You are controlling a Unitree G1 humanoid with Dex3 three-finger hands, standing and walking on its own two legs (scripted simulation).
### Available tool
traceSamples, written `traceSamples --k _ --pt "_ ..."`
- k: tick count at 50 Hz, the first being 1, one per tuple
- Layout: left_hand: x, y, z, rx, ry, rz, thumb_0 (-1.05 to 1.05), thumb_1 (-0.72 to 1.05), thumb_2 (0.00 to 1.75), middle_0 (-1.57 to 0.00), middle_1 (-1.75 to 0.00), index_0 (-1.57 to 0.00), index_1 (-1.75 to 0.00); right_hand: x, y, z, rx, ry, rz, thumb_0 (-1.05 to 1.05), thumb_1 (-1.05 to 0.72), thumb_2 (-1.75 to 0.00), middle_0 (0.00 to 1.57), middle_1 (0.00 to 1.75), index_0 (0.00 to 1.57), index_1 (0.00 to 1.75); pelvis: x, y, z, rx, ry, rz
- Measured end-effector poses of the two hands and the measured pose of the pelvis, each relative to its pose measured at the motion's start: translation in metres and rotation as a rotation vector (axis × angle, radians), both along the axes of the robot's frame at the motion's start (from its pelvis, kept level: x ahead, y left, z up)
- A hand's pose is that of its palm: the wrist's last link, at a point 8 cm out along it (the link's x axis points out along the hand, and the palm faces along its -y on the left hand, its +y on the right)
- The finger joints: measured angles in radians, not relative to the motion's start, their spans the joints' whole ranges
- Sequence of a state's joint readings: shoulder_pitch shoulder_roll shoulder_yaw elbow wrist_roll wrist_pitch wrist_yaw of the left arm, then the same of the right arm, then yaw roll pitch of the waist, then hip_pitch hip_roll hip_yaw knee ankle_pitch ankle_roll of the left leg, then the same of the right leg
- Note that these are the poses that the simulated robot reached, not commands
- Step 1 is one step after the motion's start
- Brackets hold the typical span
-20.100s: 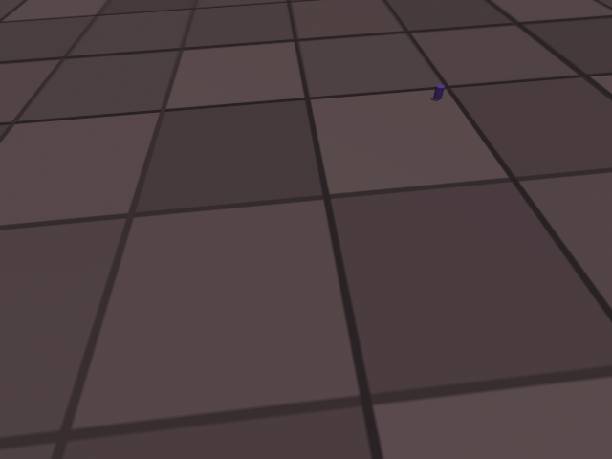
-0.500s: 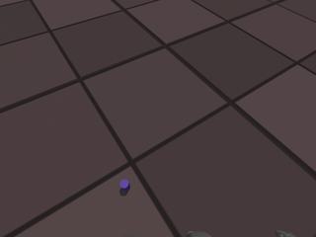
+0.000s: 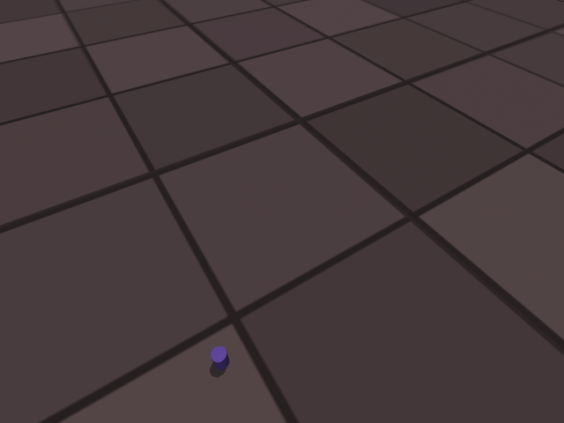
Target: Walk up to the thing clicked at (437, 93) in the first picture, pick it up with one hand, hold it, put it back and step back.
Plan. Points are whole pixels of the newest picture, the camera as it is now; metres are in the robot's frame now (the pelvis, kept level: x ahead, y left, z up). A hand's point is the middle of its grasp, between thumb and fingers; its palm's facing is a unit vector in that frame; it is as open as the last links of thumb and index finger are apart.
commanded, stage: walk up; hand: left
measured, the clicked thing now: (220, 358) +0.45 +0.24 -0.73
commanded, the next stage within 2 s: stand in 1.08 s
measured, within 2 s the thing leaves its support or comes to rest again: neither
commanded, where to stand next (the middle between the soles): +0.07 +0.00 m, yaw +0 degrees
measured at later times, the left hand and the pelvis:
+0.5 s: hand out of the picture +0.10 +0.25 -0.14, palm faces +0.02 -0.94 -0.35, open 7.4 cm; pelvis +0.02 -0.01 +0.01, yaw +0 degrees
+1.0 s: hand out of the picture +0.10 +0.25 -0.14, palm faces -0.03 -0.95 -0.32, open 7.4 cm; pelvis +0.01 +0.00 +0.01, yaw -2 degrees
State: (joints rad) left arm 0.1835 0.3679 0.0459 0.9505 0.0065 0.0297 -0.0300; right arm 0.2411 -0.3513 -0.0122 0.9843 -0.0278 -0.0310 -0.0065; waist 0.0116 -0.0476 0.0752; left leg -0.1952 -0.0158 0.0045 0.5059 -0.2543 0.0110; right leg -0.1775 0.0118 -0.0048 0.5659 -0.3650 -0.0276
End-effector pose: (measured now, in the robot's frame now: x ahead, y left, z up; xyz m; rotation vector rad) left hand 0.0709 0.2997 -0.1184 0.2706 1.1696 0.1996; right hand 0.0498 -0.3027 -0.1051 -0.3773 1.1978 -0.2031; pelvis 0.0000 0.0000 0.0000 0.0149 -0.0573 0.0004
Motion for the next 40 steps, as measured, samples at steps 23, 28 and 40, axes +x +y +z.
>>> traceSamples --k 23,28,40 --pt "0.021 -0.006 0.019 0.038 0.003 0.014 0.01 0.90 0.89 -0.20 -0.30 -0.21 -0.30 0.063 0.004 0.002 0.057 -0.086 0.017 0.00 -0.91 -0.90 0.21 0.30 0.20 0.30 0.015 -0.007 0.011 -0.018 0.008 -0.005" --pt "0.022 -0.007 0.018 0.031 0.013 0.005 0.01 0.90 0.89 -0.20 -0.30 -0.21 -0.30 0.055 0.002 0.002 0.051 -0.063 0.002 0.00 -0.91 -0.90 0.21 0.30 0.20 0.30 0.014 -0.006 0.012 -0.017 0.009 -0.010" --pt "0.019 -0.010 0.011 0.007 0.047 -0.017 0.01 0.90 0.89 -0.21 -0.30 -0.21 -0.30 0.025 0.002 0.002 0.037 0.002 -0.038 0.00 -0.91 -0.90 0.21 0.30 0.20 0.30 0.012 -0.002 0.014 -0.019 0.013 -0.021"
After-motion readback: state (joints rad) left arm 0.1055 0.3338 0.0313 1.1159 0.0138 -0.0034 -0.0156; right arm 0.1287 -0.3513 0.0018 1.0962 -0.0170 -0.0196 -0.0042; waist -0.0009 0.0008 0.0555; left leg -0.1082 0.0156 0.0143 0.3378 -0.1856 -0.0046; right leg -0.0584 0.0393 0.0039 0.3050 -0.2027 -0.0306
